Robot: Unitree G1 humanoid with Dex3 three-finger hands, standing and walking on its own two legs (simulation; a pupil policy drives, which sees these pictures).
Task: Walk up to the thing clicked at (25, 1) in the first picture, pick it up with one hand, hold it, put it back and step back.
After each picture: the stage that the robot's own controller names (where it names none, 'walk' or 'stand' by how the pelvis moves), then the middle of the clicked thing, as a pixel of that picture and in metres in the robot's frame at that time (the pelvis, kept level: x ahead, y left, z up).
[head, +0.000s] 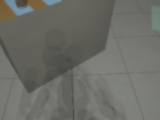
stand; out of the picture +0.93 +0.39 +0.05
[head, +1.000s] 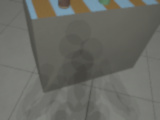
walk; out of the picture +0.86 +0.12 +0.07
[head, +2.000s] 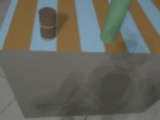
sink last; (48, 24) +0.56 +0.16 +0.08
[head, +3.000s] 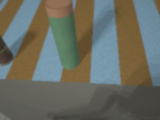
rise first; out of the picture +0.44 +0.34 +0.08
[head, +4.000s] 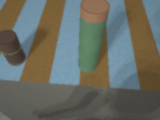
walk; (11, 48) +0.44 +0.25 +0.06
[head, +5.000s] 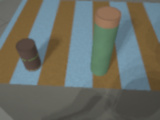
stand; (29, 55) +0.44 +0.22 +0.05
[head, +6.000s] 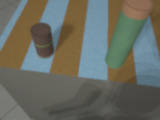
stand; (43, 41) +0.46 +0.16 +0.06
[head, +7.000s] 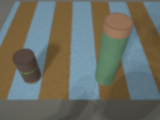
stand; (28, 67) +0.37 +0.20 +0.06
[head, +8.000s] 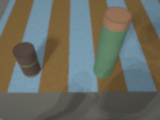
stand; (28, 60) +0.40 +0.20 +0.06
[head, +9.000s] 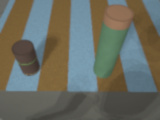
stand; (27, 58) +0.40 +0.20 +0.06
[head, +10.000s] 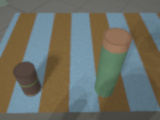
stand; (28, 79) +0.34 +0.20 +0.05
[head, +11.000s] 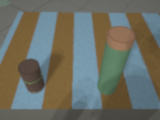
stand; (32, 76) +0.36 +0.19 +0.05
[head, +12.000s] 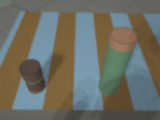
rise first; (33, 77) +0.35 +0.18 +0.05
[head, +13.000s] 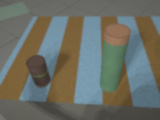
rise first; (39, 71) +0.38 +0.20 +0.05
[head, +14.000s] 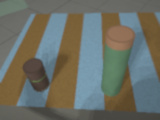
go down; (37, 75) +0.36 +0.20 +0.05
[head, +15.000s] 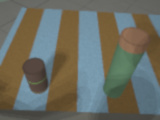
go down; (36, 76) +0.35 +0.17 +0.06
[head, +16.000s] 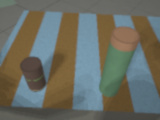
approach; (34, 74) +0.36 +0.18 +0.06
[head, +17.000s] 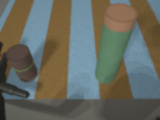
close; (23, 64) +0.37 +0.20 +0.09
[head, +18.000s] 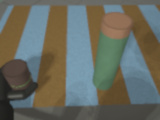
lift; (20, 79) +0.33 +0.20 +0.09
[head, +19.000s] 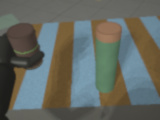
lift; (26, 47) +0.34 +0.16 +0.24
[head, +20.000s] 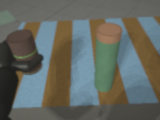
lift; (26, 52) +0.34 +0.17 +0.21
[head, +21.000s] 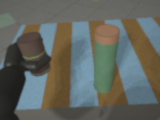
hold; (35, 54) +0.35 +0.15 +0.20
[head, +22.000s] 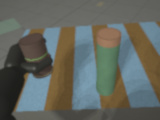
crouch; (37, 56) +0.33 +0.14 +0.21
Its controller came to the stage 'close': yes
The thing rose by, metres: 0.22
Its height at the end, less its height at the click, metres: +0.11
